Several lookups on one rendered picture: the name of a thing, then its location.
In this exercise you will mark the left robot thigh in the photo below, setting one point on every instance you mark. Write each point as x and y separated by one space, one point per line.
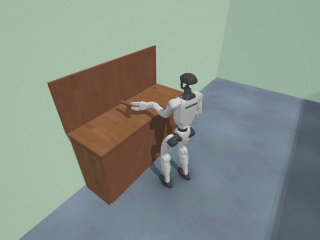
169 142

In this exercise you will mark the robot left hand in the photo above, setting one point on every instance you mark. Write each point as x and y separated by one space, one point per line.
142 105

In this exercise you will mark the robot left upper arm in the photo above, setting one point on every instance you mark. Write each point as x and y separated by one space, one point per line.
172 105

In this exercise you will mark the counter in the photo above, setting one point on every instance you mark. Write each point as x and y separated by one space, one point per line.
114 144

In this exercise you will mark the robot right upper arm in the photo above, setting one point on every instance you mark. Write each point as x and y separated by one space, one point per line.
199 105

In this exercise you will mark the robot torso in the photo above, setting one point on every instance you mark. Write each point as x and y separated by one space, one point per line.
184 115

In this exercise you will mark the left robot forearm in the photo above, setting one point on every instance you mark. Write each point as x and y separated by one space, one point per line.
157 107

